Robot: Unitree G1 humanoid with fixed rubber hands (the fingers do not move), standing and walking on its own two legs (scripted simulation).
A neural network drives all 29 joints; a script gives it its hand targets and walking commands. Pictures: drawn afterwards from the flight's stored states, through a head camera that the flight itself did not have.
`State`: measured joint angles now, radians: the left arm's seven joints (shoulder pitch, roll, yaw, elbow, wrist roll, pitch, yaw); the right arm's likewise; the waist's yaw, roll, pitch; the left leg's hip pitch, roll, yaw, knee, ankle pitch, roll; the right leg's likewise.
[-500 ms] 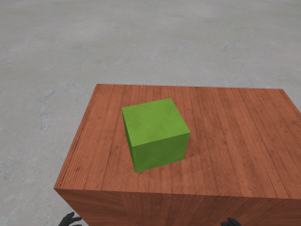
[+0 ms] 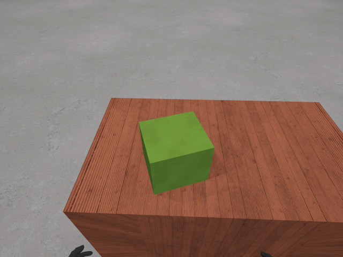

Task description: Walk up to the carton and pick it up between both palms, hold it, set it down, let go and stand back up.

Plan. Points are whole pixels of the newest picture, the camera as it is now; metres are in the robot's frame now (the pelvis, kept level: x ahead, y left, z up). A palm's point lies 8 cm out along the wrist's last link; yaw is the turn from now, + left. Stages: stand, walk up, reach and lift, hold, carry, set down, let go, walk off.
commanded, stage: stand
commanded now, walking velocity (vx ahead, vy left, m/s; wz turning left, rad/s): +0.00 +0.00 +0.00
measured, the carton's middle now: (174, 151) +0.46 +0.00 -0.06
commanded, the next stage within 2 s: none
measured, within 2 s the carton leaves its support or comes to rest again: neither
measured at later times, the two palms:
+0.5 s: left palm out of the picture +0.09 +0.25 -0.11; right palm out of the picture +0.07 -0.24 -0.11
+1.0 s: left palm out of the picture +0.08 +0.25 -0.11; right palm out of the picture +0.06 -0.24 -0.12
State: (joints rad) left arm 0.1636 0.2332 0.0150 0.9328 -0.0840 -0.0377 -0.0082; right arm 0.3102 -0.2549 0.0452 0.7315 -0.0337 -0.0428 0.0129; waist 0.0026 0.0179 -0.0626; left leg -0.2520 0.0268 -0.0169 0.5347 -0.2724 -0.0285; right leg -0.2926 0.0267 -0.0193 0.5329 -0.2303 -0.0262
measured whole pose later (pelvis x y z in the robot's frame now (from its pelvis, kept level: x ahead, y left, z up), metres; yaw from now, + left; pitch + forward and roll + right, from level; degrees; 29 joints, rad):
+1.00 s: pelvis -0.01 +0.00 +0.00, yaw +0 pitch -2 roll +0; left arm 0.16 0.23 0.02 1.00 -0.08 -0.03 -0.01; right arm 0.31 -0.26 0.05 0.81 -0.03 -0.04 0.01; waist 0.00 0.02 -0.06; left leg -0.25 0.03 -0.02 0.53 -0.25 -0.03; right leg -0.29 0.03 -0.02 0.53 -0.21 -0.03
